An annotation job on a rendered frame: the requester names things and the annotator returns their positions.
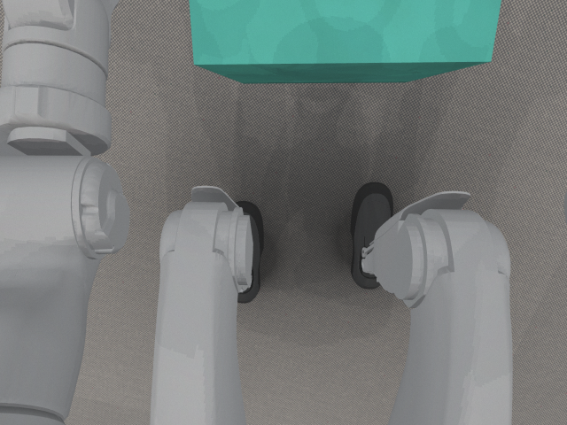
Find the left robot shin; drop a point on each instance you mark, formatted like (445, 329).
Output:
(198, 194)

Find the robot right thigh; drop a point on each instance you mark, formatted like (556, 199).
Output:
(459, 367)

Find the left robot upper arm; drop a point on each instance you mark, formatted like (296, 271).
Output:
(59, 216)

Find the robot left forearm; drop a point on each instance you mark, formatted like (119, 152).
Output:
(55, 67)

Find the carton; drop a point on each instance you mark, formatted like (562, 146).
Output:
(341, 41)

